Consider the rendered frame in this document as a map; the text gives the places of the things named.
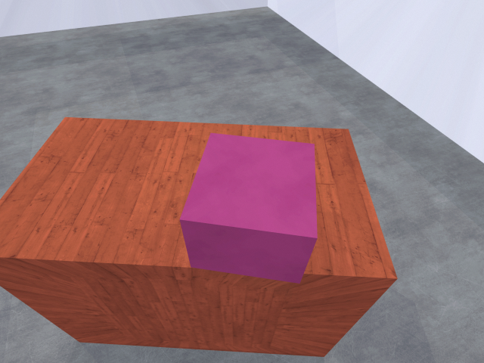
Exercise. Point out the carton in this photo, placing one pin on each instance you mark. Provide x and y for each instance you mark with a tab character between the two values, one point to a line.
251	209

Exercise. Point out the pedestal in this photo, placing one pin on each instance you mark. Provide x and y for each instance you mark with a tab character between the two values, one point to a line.
90	238

